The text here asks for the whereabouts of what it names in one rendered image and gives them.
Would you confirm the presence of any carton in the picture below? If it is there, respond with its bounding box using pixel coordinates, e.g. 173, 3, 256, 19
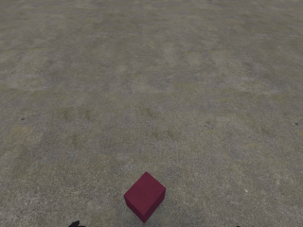
123, 171, 166, 223

